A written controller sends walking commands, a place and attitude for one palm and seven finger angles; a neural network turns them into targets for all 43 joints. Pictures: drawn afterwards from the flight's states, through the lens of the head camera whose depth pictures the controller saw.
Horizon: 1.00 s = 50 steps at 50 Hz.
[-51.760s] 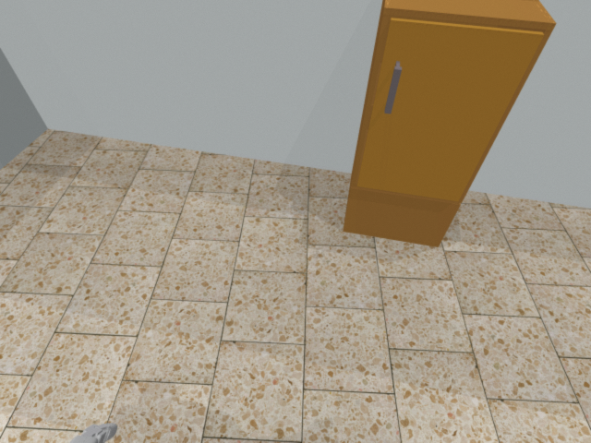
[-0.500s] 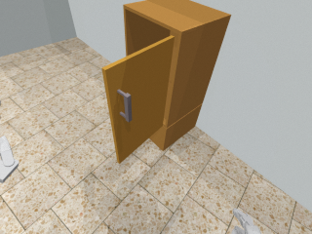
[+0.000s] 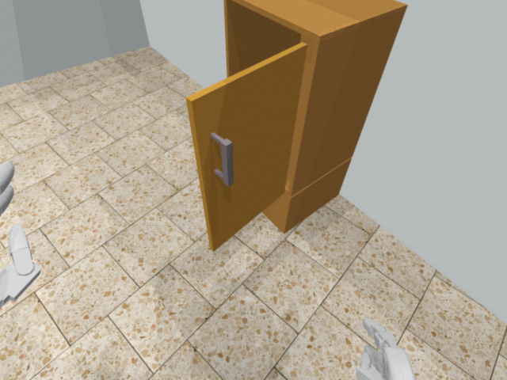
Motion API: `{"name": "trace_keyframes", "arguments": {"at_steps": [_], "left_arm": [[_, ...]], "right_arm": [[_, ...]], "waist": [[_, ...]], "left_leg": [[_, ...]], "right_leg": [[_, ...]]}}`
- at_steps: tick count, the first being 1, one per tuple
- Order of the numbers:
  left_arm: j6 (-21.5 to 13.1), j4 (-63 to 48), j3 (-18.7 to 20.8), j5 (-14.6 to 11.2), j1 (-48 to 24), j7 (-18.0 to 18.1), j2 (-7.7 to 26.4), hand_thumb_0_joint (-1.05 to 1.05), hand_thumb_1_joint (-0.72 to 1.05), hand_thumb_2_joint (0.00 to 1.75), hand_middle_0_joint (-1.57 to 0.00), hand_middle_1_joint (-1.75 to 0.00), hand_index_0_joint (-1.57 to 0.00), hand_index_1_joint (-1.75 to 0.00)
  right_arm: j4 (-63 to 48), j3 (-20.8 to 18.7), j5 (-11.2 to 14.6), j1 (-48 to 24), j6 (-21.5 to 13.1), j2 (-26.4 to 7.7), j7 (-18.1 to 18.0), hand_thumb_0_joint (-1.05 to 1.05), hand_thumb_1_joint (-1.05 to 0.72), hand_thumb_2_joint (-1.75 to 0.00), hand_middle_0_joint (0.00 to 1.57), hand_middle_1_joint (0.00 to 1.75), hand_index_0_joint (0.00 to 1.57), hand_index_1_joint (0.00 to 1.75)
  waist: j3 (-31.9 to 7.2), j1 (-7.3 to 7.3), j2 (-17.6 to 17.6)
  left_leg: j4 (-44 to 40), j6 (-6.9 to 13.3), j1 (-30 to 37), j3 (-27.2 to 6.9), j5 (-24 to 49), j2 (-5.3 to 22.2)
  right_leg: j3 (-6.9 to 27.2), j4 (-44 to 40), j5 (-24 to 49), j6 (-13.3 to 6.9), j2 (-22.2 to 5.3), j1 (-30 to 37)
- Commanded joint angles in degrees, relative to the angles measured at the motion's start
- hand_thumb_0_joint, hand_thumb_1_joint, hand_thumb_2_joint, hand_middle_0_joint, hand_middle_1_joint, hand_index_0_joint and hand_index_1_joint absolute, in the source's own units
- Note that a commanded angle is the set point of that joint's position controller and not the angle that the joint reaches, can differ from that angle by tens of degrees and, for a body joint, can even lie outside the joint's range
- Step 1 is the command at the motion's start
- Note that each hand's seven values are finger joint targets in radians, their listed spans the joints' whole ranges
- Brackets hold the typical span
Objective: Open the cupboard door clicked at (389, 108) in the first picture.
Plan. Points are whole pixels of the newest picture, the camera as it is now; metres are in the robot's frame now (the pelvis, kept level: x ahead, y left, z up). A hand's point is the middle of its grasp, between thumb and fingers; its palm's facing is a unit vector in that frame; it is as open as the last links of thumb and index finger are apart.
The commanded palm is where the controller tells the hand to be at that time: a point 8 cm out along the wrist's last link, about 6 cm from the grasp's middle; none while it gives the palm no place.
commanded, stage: let the arm hang, fingers relaxed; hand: left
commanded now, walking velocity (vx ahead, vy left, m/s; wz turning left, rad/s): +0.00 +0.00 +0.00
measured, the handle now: (222, 159) +0.60 +0.11 -0.04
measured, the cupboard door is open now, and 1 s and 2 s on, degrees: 97 97 97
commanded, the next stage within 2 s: look to check the result in 1.10 s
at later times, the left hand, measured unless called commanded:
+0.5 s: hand out of the picture -0.08 +0.19 -0.17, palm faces +0.08 -0.97 -0.21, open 7.1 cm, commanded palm none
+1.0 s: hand out of the picture -0.01 +0.16 -0.17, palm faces +0.08 -0.98 -0.17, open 7.3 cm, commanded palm none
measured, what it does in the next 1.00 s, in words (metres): stands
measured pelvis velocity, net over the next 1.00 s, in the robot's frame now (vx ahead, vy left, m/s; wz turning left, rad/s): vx -0.01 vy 0.00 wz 0.04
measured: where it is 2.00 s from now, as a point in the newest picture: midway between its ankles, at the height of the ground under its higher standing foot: outside the picture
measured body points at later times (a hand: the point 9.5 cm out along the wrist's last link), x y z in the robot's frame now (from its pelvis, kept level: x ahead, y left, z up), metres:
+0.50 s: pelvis -0.01 +0.01 +0.00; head +0.02 +0.02 +0.45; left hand -0.08 +0.24 -0.15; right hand -0.02 -0.23 -0.15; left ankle +0.05 +0.12 -0.73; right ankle -0.03 -0.11 -0.73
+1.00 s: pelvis -0.01 +0.00 +0.00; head +0.00 +0.00 +0.45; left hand -0.02 +0.21 -0.16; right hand -0.02 -0.21 -0.16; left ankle +0.05 +0.12 -0.73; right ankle -0.03 -0.11 -0.73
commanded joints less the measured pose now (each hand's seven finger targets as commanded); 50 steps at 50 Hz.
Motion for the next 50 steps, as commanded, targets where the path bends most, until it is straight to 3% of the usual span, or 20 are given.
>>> {"name": "trace_keyframes", "arguments": {"at_steps": [1, 2, 4, 6, 7, 8, 10, 11, 14, 16, 21, 22, 26, 37, 42, 50], "left_arm": [[11.21, 36.56, -16.67, 4.26, -5.28, -8.06, -3.51, 0.0, 0.9, 0.9, -0.2, -0.3, -0.2, -0.3], [11.79, 38.72, -18.07, 4.51, -6.86, -8.21, -4.83, 0.0, 0.9, 0.9, -0.2, -0.3, -0.2, -0.3], [11.93, 44.55, -17.91, 4.39, -10.5, -8.37, -3.03, 0.0, 0.9, 0.9, -0.2, -0.3, -0.2, -0.3], [11.71, 52.0, -17.96, 4.43, -14.31, -8.26, -1.48, 0.0, 0.9, 0.9, -0.2, -0.3, -0.2, -0.3], [11.89, 56.17, -18.47, 4.24, -15.97, -8.02, -1.38, 0.0, 0.9, 0.9, -0.2, -0.3, -0.2, -0.3], [12.16, 60.07, -19.12, 3.92, -17.04, -7.73, -2.02, 0.0, 0.9, 0.9, -0.2, -0.3, -0.2, -0.3], [12.55, 67.17, -20.08, 3.47, -18.02, -7.31, -2.44, 0.0, 0.9, 0.9, -0.2, -0.3, -0.2, -0.3], [12.62, 70.69, -20.34, 3.32, -17.49, -7.22, -2.74, 0.0, 0.9, 0.9, -0.2, -0.3, -0.2, -0.3], [12.38, 79.34, -20.79, 3.01, -15.51, -7.21, -3.48, 0.0, 0.9, 0.9, -0.2, -0.3, -0.2, -0.3], [12.37, 83.05, -20.32, 3.0, -13.99, -7.13, -4.9, 0.0, 0.9, 0.9, -0.2, -0.3, -0.2, -0.3], [12.11, 89.54, -21.27, 2.78, -12.23, -7.19, -6.24, 0.0, 0.9, 0.9, -0.2, -0.3, -0.2, -0.3], [12.05, 90.38, -21.37, 2.77, -11.72, -7.12, -6.23, 0.0, 0.9, 0.9, -0.2, -0.3, -0.2, -0.3], [12.2, 92.87, -21.8, 2.68, -10.45, -6.82, -7.39, 0.0, 0.9, 0.9, -0.2, -0.3, -0.2, -0.3], [12.32, 94.02, -21.57, 2.89, -8.5, -6.21, -9.54, 0.0, 0.9, 0.9, -0.2, -0.3, -0.2, -0.3], [12.04, 93.41, -21.27, 2.9, -9.25, -6.06, -10.03, 0.0, 0.9, 0.9, -0.2, -0.3, -0.2, -0.3], [11.88, 92.84, -21.02, 2.75, -10.74, -6.07, -10.24, 0.0, 0.9, 0.9, -0.2, -0.3, -0.2, -0.3]], "right_arm": [[5.18, -6.85, 0.39, -1.94, 0.77, -13.19, 3.92, 0.0, -0.9, -0.9, 0.2, 0.3, 0.2, 0.3], [5.51, -6.35, -0.37, -1.51, 1.69, -12.39, 3.57, 0.0, -0.9, -0.9, 0.2, 0.3, 0.2, 0.3], [5.22, -4.82, -0.76, -2.45, 4.2, -12.28, 3.45, 0.0, -0.9, -0.9, 0.2, 0.3, 0.2, 0.3], [6.48, -4.48, -1.27, -3.37, 5.64, -12.02, 3.43, 0.0, -0.9, -0.9, 0.2, 0.3, 0.2, 0.3], [7.59, -4.35, -1.45, -3.7, 6.4, -11.37, 3.53, 0.0, -0.9, -0.9, 0.2, 0.3, 0.2, 0.3], [9.02, -4.0, -1.78, -3.48, 7.11, -10.41, 3.56, 0.0, -0.9, -0.9, 0.2, 0.3, 0.2, 0.3], [11.53, -3.38, -2.04, -3.34, 7.97, -9.81, 3.44, 0.0, -0.9, -0.9, 0.2, 0.3, 0.2, 0.3], [12.92, -3.19, -1.99, -3.4, 8.07, -9.88, 3.23, 0.0, -0.9, -0.9, 0.2, 0.3, 0.2, 0.3], [16.63, -2.9, -1.51, -2.28, 8.26, -9.12, 2.58, 0.0, -0.9, -0.9, 0.2, 0.3, 0.2, 0.3], [18.74, -3.16, -1.66, -0.97, 8.55, -7.74, 2.22, 0.0, -0.9, -0.9, 0.2, 0.3, 0.2, 0.3], [22.92, -3.49, -1.19, 3.3, 8.82, -7.04, 1.8, 0.0, -0.9, -0.9, 0.2, 0.3, 0.2, 0.3], [23.37, -3.57, -1.01, 3.97, 8.9, -6.97, 1.72, 0.0, -0.9, -0.9, 0.2, 0.3, 0.2, 0.3], [25.53, -3.51, -1.0, 6.09, 9.12, -5.77, 1.59, 0.0, -0.9, -0.9, 0.2, 0.3, 0.2, 0.3], [27.33, -3.64, -1.31, 7.7, 9.34, -3.07, 1.63, 0.0, -0.9, -0.9, 0.2, 0.3, 0.2, 0.3], [27.76, -3.57, -1.38, 8.04, 9.08, -2.1, 1.68, 0.0, -0.9, -0.9, 0.2, 0.3, 0.2, 0.3], [27.81, -3.52, -1.5, 7.77, 8.78, -1.56, 1.56, 0.0, -0.9, -0.9, 0.2, 0.3, 0.2, 0.3]], "waist": [[-8.87, -1.05, 2.56], [-9.44, -0.66, -1.33], [-6.79, 0.17, -8.51], [-4.61, -0.01, -16.0], [-2.64, -0.36, -14.03], [-1.69, -0.67, -9.18], [-0.99, -0.5, 1.3], [-1.26, -0.06, 4.48], [-2.01, 0.28, 6.58], [-1.95, 0.3, 10.9], [-1.43, -0.18, 4.48], [-1.04, -0.12, 1.84], [1.54, -0.44, 0.35], [4.78, -0.16, 0.29], [4.75, -0.12, -1.26], [4.8, -0.25, 1.82]], "left_leg": [[4.12, 1.48, 3.85, -3.68, 18.2, 3.29], [3.83, 2.18, 3.29, -5.02, 17.56, 4.08], [1.83, 3.76, -1.29, -8.3, 11.44, 4.13], [2.8, 2.99, -0.52, -6.9, 8.49, 1.75], [3.1, 2.32, 0.68, -5.71, 7.93, 0.55], [2.15, 2.02, 2.11, -5.35, 9.09, 0.39], [-2.76, 2.07, 2.85, -6.98, 10.89, 1.61], [-5.02, 2.41, 2.23, -8.16, 9.48, 2.27], [-7.0, 2.21, 3.03, -8.19, 4.98, 2.19], [-8.11, 2.04, 3.43, -7.91, 0.89, 2.03], [-9.01, 2.21, 6.1, -8.05, -0.16, 2.46], [-8.81, 2.32, 6.73, -7.83, 0.85, 2.64], [-9.32, 2.26, 6.61, -7.41, 0.22, 2.56], [-10.7, 2.2, 4.04, -7.17, -4.46, 2.03], [-9.51, 2.05, 4.36, -6.28, -1.02, 1.74], [-8.8, 1.74, 4.35, -5.78, 2.17, 1.85]], "right_leg": [[3.64, 2.88, 22.15, -0.41, -7.73, -5.78], [2.83, 3.16, 18.03, -0.28, -6.68, -5.95], [2.45, 1.28, 11.43, -0.43, -6.11, -4.43], [4.36, -2.53, 11.68, -1.74, -8.52, -5.35], [5.11, -3.77, 11.09, -2.71, -9.64, -7.28], [5.14, -3.8, 10.8, -2.99, -9.81, -7.9], [3.7, -3.02, 7.68, -1.54, -7.43, -5.71], [3.39, -3.5, 5.19, -1.02, -6.5, -3.56], [3.73, -6.64, 3.6, -1.22, -6.46, -0.86], [3.56, -8.01, 2.45, -1.85, -6.44, -0.56], [2.82, -10.24, 1.91, -1.94, -6.43, -1.64], [2.37, -10.65, 2.07, -1.89, -6.42, -1.92], [2.15, -10.95, 0.43, -1.79, -6.53, -3.55], [2.11, -9.93, -3.03, -1.7, -5.9, -5.52], [2.28, -10.02, -1.57, -1.68, -6.41, -5.44], [2.72, -10.07, 1.2, -1.82, -6.66, -4.33]]}}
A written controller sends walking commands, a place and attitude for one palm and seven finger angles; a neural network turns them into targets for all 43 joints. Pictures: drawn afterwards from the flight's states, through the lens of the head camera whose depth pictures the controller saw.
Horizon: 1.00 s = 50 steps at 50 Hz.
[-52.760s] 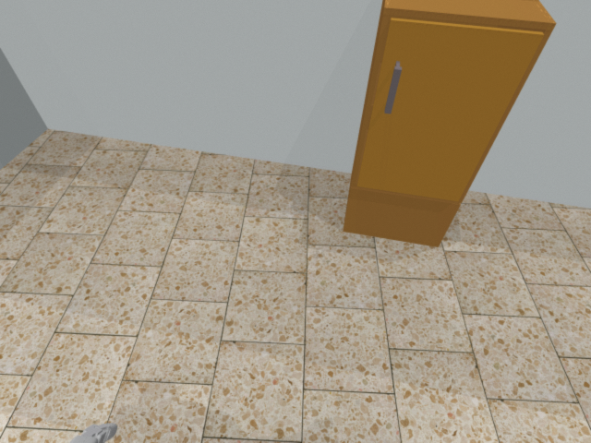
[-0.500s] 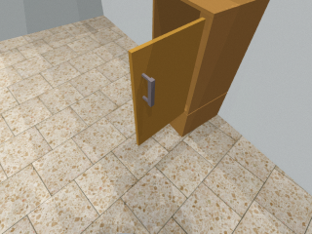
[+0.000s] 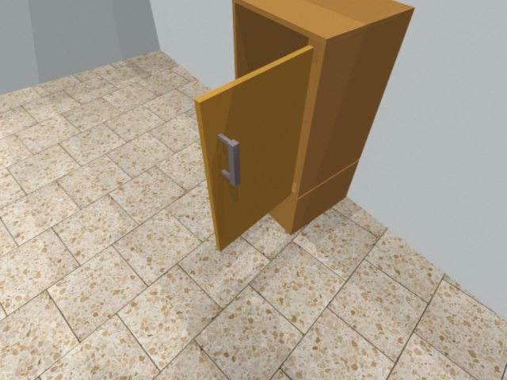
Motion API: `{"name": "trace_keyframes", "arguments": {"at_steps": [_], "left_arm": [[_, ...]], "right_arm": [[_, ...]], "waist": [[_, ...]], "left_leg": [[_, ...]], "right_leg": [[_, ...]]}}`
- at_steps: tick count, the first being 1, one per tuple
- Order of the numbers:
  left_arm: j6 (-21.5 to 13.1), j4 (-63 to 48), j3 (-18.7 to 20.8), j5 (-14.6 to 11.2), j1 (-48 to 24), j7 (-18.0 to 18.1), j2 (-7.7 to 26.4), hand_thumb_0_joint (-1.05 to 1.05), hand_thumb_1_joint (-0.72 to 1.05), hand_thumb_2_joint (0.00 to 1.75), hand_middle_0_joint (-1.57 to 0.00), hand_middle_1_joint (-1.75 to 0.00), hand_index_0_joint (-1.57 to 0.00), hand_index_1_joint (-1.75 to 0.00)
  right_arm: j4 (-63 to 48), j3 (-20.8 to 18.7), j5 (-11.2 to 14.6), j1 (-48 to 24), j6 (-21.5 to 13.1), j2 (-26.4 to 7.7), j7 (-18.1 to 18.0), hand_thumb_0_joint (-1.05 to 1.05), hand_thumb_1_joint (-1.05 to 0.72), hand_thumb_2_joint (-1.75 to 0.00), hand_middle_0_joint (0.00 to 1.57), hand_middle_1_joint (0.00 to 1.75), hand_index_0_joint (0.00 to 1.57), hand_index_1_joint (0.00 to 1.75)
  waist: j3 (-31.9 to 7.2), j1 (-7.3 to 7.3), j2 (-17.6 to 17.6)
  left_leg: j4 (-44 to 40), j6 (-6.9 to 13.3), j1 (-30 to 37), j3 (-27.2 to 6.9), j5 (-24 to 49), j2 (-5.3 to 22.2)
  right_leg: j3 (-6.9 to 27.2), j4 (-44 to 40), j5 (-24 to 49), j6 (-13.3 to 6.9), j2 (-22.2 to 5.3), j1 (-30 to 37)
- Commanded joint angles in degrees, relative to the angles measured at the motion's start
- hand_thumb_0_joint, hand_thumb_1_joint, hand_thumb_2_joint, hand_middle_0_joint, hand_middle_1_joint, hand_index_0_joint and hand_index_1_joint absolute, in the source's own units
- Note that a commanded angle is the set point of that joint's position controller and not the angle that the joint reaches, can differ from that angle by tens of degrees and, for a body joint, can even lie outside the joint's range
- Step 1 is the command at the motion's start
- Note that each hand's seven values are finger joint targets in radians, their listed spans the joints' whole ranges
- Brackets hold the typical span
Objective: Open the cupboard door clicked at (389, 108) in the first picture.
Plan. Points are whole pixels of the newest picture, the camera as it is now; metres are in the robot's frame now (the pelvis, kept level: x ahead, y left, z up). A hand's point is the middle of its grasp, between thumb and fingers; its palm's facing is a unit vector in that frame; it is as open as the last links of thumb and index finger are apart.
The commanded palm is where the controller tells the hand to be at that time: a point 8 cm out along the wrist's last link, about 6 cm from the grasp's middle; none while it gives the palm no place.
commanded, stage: let the arm hang, fingers relaxed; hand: left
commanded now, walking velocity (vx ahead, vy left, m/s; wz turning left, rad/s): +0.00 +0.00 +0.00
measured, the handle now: (229, 160) +0.61 +0.09 -0.04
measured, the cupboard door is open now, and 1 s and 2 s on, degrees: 97 97 97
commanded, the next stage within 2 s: look to check the result in 0.10 s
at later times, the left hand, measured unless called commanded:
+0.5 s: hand out of the picture +0.00 +0.15 -0.17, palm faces +0.05 -0.98 -0.18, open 7.3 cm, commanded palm none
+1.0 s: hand out of the picture +0.03 +0.15 -0.17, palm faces +0.04 -0.98 -0.20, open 7.3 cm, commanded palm none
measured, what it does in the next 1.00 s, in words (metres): stands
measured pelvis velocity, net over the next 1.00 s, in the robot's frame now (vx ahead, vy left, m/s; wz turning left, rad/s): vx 0.03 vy -0.02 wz -0.01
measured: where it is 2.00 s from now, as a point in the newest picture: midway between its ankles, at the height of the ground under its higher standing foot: outside the picture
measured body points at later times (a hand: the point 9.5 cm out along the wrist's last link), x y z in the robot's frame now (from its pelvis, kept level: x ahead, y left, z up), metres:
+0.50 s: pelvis +0.02 -0.01 +0.00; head +0.04 -0.01 +0.45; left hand +0.00 +0.21 -0.16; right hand +0.01 -0.23 -0.16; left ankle +0.06 +0.12 -0.74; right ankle -0.03 -0.10 -0.74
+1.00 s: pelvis +0.03 -0.02 +0.00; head +0.05 -0.03 +0.45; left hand +0.03 +0.20 -0.16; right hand +0.03 -0.24 -0.16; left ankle +0.06 +0.12 -0.74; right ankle -0.03 -0.10 -0.74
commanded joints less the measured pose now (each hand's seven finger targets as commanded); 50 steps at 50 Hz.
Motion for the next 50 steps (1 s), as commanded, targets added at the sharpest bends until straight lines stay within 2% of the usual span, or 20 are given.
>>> {"name": "trace_keyframes", "arguments": {"at_steps": [1, 3, 4, 7, 11, 15, 17, 26, 29, 31, 35, 37, 41, 50], "left_arm": [[-0.46, -0.71, 1.13, 0.03, 5.52, 0.06, 6.08, 0.0, 0.9, 0.9, -0.2, -0.3, -0.2, -0.3], [-0.51, -0.77, 1.09, 0.04, 5.4, 0.07, 6.06, 0.0, 0.9, 0.9, -0.2, -0.3, -0.2, -0.3], [-0.56, -0.85, 1.11, 0.02, 5.19, 0.03, 6.1, 0.0, 0.9, 0.9, -0.2, -0.3, -0.2, -0.3], [-0.71, -0.86, 1.08, -0.03, 5.54, 0.1, 6.09, 0.0, 0.9, 0.9, -0.2, -0.3, -0.2, -0.3], [-0.69, -0.8, 0.98, -0.09, 5.19, 0.09, 6.22, 0.0, 0.9, 0.9, -0.2, -0.3, -0.2, -0.3], [-0.78, -0.6, 0.93, -0.09, 5.43, 0.08, 6.3, 0.0, 0.9, 0.9, -0.2, -0.3, -0.2, -0.3], [-0.85, -0.57, 0.92, -0.07, 5.64, 0.13, 6.35, 0.0, 0.9, 0.9, -0.2, -0.3, -0.2, -0.3], [-0.91, -0.21, 0.79, -0.08, 5.41, 0.14, 6.38, 0.0, 0.9, 0.9, -0.2, -0.3, -0.2, -0.3], [-0.94, -0.1, 0.82, -0.1, 5.5, 0.14, 6.47, 0.0, 0.9, 0.9, -0.2, -0.3, -0.2, -0.3], [-0.89, -0.11, 0.73, -0.1, 5.12, 0.13, 6.43, 0.0, 0.9, 0.9, -0.2, -0.3, -0.2, -0.3], [-1.0, -0.21, 0.82, -0.12, 5.25, 0.12, 6.66, 0.0, 0.9, 0.9, -0.2, -0.3, -0.2, -0.3], [-1.07, -0.2, 0.78, -0.1, 5.43, 0.17, 6.74, 0.0, 0.9, 0.9, -0.2, -0.3, -0.2, -0.3], [-1.06, -0.29, 0.82, -0.16, 5.02, 0.15, 6.94, 0.0, 0.9, 0.9, -0.2, -0.3, -0.2, -0.3], [-1.23, -0.3, 0.84, -0.15, 5.51, 0.25, 7.2, 0.0, 0.9, 0.9, -0.2, -0.3, -0.2, -0.3]], "right_arm": [[-1.29, -0.84, -0.15, 3.4, -0.81, -4.71, -0.44, 0.0, -0.9, -0.9, 0.2, 0.3, 0.2, 0.3], [-1.46, -0.87, -0.09, 3.24, -0.81, -4.9, -0.46, 0.0, -0.9, -0.9, 0.2, 0.3, 0.2, 0.3], [-1.45, -0.91, -0.08, 3.34, -0.91, -4.83, -0.46, 0.0, -0.9, -0.9, 0.2, 0.3, 0.2, 0.3], [-1.48, -0.89, 0.07, 3.07, -0.94, -5.05, -0.54, 0.0, -0.9, -0.9, 0.2, 0.3, 0.2, 0.3], [-1.15, -0.82, 0.04, 2.56, -0.86, -5.11, -0.52, 0.0, -0.9, -0.9, 0.2, 0.3, 0.2, 0.3], [-1.07, -0.78, 0.1, 2.18, -0.96, -5.46, -0.57, 0.0, -0.9, -0.9, 0.2, 0.3, 0.2, 0.3], [-1.25, -0.81, 0.18, 1.82, -0.93, -5.78, -0.63, 0.0, -0.9, -0.9, 0.2, 0.3, 0.2, 0.3], [-0.9, -0.55, 0.15, 1.25, -1.23, -6.21, -0.8, 0.0, -0.9, -0.9, 0.2, 0.3, 0.2, 0.3], [-0.9, -0.55, 0.14, 1.05, -1.2, -6.24, -0.8, 0.0, -0.9, -0.9, 0.2, 0.3, 0.2, 0.3], [-0.86, -0.49, 0.13, 0.88, -1.15, -6.45, -0.82, 0.0, -0.9, -0.9, 0.2, 0.3, 0.2, 0.3], [-0.92, -0.47, 0.08, 0.88, -1.3, -6.49, -0.83, 0.0, -0.9, -0.9, 0.2, 0.3, 0.2, 0.3], [-1.08, -0.48, 0.19, 0.51, -1.29, -6.84, -0.83, 0.0, -0.9, -0.9, 0.2, 0.3, 0.2, 0.3], [-0.8, -0.41, 0.14, 0.73, -1.27, -6.62, -0.84, 0.0, -0.9, -0.9, 0.2, 0.3, 0.2, 0.3], [-0.78, -0.43, 0.14, 0.83, -1.42, -6.84, -0.94, 0.0, -0.9, -0.9, 0.2, 0.3, 0.2, 0.3]], "waist": [[3.17, 0.74, 1.69], [3.28, 0.73, -0.06], [2.75, 0.73, 0.69], [2.26, 0.89, -0.99], [2.54, 0.7, 0.26], [1.63, 0.73, -0.14], [2.03, 0.87, -1.51], [1.25, 0.78, 0.57], [1.51, 0.93, -0.8], [2.35, 0.78, -0.37], [1.11, 0.92, -0.21], [1.32, 1.12, -1.21], [1.67, 0.89, -0.61], [0.82, 1.09, -0.92]], "left_leg": [[-4.42, 1.43, 2.14, -4.16, -0.37, 3.72], [-4.09, 1.43, 2.3, -4.06, 0.1, 3.81], [-3.93, 1.46, 2.73, -3.97, 1.35, 3.86], [-3.25, 1.52, 3.53, -3.93, 3.09, 3.95], [-3.22, 1.42, 4.19, -3.78, 3.63, 4.02], [-3.25, 1.44, 5.06, -3.74, 4.63, 4.22], [-3.09, 1.47, 5.32, -3.67, 5.29, 4.32], [-3.44, 1.49, 6.33, -3.73, 7.58, 4.46], [-3.49, 1.44, 6.44, -3.55, 7.54, 4.53], [-3.64, 1.35, 6.13, -3.63, 7.05, 4.44], [-3.52, 1.33, 6.69, -3.37, 8.29, 4.49], [-3.49, 1.43, 6.94, -3.43, 8.31, 4.54], [-3.66, 1.26, 6.75, -3.2, 8.34, 4.53], [-3.21, 1.17, 7.67, -2.49, 10.17, 4.61]], "right_leg": [[4.68, -7.85, 0.64, -1.78, -5.23, -6.27], [4.75, -8.19, 0.79, -1.79, -5.3, -6.26], [4.7, -8.03, 1.82, -1.78, -5.4, -5.83], [4.65, -8.52, 2.83, -1.73, -5.46, -5.43], [4.8, -8.71, 3.66, -1.7, -5.66, -5.5], [4.77, -8.73, 4.85, -1.56, -5.64, -4.78], [4.75, -9.02, 5.53, -1.47, -5.5, -4.9], [4.86, -8.87, 8.58, -1.41, -5.6, -3.2], [4.67, -9.17, 8.93, -1.3, -5.67, -3.13], [4.88, -9.35, 8.32, -1.35, -5.48, -3.49], [4.72, -9.19, 10.34, -1.36, -5.7, -2.27], [4.85, -9.49, 10.61, -1.27, -5.6, -2.63], [4.83, -9.5, 11.44, -1.29, -5.67, -2.22], [4.88, -9.02, 16.35, -1.12, -5.83, -1.12]]}}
